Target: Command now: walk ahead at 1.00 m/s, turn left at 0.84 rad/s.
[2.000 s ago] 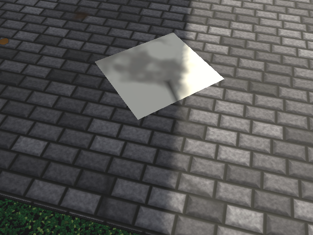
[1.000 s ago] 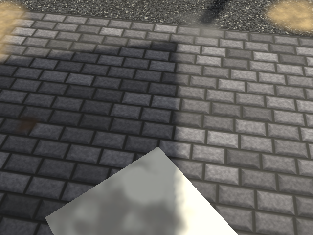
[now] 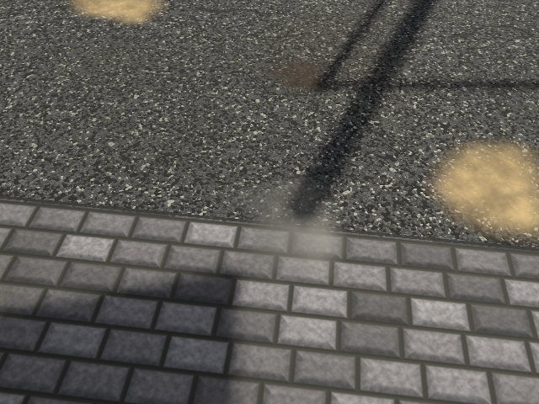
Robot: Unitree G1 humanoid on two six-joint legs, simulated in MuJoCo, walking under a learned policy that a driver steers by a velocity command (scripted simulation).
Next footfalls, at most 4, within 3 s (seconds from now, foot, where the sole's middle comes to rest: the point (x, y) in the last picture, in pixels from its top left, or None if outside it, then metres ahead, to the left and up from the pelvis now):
0.20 left None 0.38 0.11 -0.77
0.66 right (256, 298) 0.83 0.12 -0.77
1.16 left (92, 252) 0.96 0.63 -0.77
1.56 right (139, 176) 1.29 0.57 -0.77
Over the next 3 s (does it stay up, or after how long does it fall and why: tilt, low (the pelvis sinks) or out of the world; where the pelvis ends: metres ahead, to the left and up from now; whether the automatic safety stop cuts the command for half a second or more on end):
stays up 1.24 0.71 0.01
